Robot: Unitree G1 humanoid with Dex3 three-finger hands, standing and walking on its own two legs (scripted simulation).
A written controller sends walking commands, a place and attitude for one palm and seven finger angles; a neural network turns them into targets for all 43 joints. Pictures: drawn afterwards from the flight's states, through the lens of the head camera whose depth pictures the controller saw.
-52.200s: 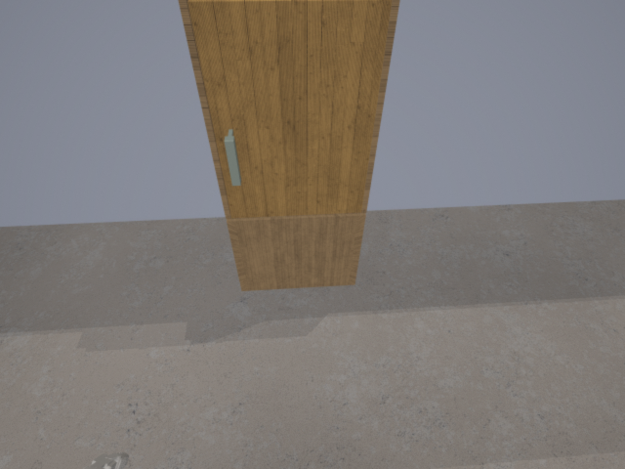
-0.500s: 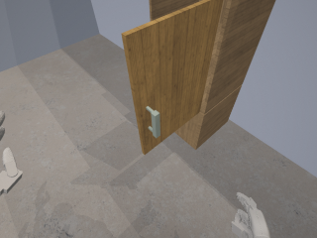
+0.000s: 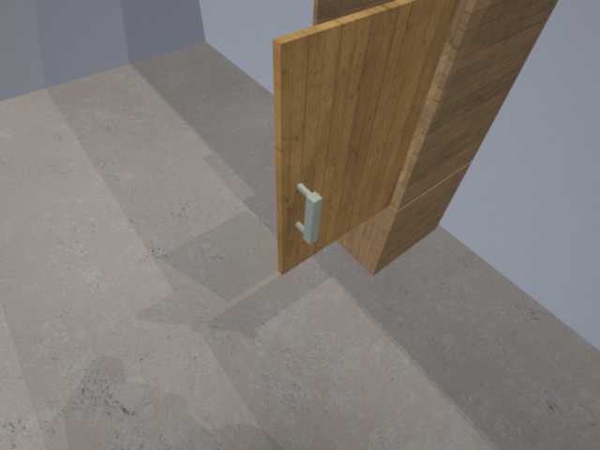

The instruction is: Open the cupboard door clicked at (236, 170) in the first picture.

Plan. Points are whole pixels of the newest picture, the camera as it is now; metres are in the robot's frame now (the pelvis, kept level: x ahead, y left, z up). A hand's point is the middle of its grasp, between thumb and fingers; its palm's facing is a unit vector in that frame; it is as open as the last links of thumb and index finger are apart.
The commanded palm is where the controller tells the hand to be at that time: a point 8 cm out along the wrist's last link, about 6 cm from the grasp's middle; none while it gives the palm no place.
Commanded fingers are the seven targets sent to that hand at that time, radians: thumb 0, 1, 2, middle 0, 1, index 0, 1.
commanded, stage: let the arm hang, fingers relaxed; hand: left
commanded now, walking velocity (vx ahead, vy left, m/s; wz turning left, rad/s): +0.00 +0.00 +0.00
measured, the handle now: (306, 213) +0.57 +0.02 -0.11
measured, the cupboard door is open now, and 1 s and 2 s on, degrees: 90 90 90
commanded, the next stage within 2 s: look to check the result in 0.64 s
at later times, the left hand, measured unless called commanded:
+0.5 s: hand out of the picture +0.01 +0.16 -0.17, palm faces +0.01 -0.99 -0.15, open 7.3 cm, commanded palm none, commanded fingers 0.00 0.90 0.90 -0.20 -0.30 -0.20 -0.30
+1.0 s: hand out of the picture +0.01 +0.17 -0.17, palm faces +0.02 -0.98 -0.19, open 7.4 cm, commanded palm none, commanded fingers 0.00 0.90 0.90 -0.20 -0.30 -0.20 -0.30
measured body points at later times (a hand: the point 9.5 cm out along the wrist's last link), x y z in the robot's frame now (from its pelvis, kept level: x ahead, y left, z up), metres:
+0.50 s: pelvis +0.02 +0.01 +0.01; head +0.03 +0.01 +0.45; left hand +0.01 +0.21 -0.16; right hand -0.01 -0.19 -0.16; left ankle +0.04 +0.11 -0.74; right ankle +0.00 -0.07 -0.74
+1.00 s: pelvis +0.03 +0.01 +0.01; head +0.04 -0.01 +0.46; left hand +0.01 +0.22 -0.15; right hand +0.01 -0.20 -0.16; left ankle +0.04 +0.11 -0.74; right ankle +0.00 -0.07 -0.74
